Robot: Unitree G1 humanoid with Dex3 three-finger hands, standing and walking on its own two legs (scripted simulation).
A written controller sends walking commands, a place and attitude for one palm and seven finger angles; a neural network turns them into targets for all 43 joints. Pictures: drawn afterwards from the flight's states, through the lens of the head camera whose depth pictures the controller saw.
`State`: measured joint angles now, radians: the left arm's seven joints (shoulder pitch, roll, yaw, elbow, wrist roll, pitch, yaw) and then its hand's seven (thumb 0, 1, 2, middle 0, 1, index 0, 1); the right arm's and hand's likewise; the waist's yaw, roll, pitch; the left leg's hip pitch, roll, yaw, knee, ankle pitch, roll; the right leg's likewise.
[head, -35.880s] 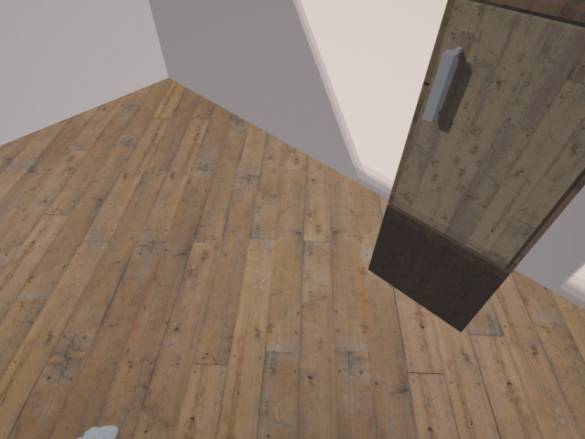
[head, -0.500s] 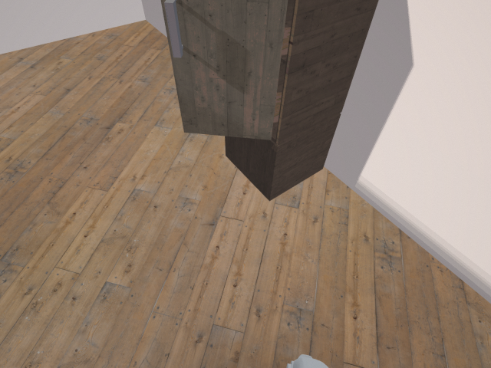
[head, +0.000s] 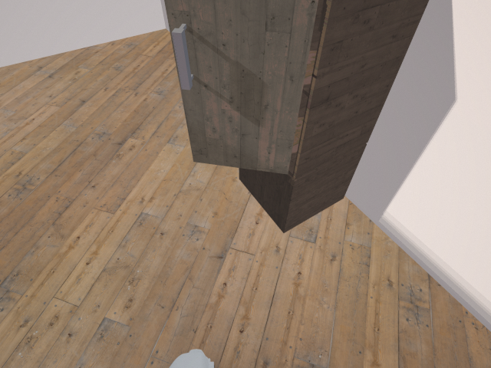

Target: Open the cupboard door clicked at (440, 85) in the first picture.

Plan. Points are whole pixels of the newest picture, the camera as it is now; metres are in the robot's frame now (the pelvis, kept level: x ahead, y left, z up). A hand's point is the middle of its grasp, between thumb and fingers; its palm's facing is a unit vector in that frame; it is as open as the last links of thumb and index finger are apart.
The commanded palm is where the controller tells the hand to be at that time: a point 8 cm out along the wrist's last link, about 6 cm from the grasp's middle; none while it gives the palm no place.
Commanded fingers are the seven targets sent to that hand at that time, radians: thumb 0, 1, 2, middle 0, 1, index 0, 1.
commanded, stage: take the last steps up to it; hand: left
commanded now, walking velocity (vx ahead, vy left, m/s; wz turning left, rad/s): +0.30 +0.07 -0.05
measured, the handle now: (185, 57) +0.83 +0.23 +0.08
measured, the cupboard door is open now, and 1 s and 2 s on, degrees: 48 48 48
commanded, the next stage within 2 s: come to a stop and stand still in 0.42 s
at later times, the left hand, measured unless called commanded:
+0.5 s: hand (149, 295) +0.28 +0.23 -0.17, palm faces -0.04 -0.97 -0.23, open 7.3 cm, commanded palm none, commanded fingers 0.00 0.90 0.90 -0.20 -0.30 -0.20 -0.30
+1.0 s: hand (143, 281) +0.31 +0.26 -0.19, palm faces +0.00 -0.98 -0.21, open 7.4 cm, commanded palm none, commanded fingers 0.00 0.90 0.90 -0.20 -0.30 -0.20 -0.30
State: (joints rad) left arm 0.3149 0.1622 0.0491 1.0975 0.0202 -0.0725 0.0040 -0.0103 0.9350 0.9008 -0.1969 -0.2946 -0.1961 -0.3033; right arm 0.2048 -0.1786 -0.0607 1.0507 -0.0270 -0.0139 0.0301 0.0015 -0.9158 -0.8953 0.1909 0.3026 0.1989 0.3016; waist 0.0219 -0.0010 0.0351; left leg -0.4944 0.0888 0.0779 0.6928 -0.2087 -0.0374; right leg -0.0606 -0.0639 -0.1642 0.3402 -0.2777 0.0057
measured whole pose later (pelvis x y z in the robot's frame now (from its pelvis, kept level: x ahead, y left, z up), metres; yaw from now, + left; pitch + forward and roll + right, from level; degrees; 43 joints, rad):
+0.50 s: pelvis +0.18 +0.05 -0.01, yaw -3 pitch +0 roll +2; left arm 0.16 0.19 0.05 1.02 0.02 -0.02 -0.01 0.01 0.93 0.90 -0.19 -0.29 -0.19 -0.30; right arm 0.36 -0.16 -0.03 1.12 -0.03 -0.04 -0.01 -0.01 -0.92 -0.89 0.20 0.30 0.20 0.30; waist -0.02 -0.01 0.05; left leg -0.10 -0.01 0.18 0.42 -0.31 0.04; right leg -0.38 -0.08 -0.10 0.62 -0.23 -0.01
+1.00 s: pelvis +0.25 +0.07 -0.01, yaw -3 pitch +1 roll -1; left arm 0.17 0.21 0.06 1.02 0.01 0.06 0.04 0.00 0.91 0.90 -0.20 -0.29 -0.20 -0.30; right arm 0.14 -0.16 -0.03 1.00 -0.03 0.01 -0.04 0.00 -0.91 -0.89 0.20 0.30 0.20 0.30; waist 0.01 -0.03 0.07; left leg -0.31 0.02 0.08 0.54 -0.23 0.04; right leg -0.37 0.00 0.00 0.98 -0.53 0.02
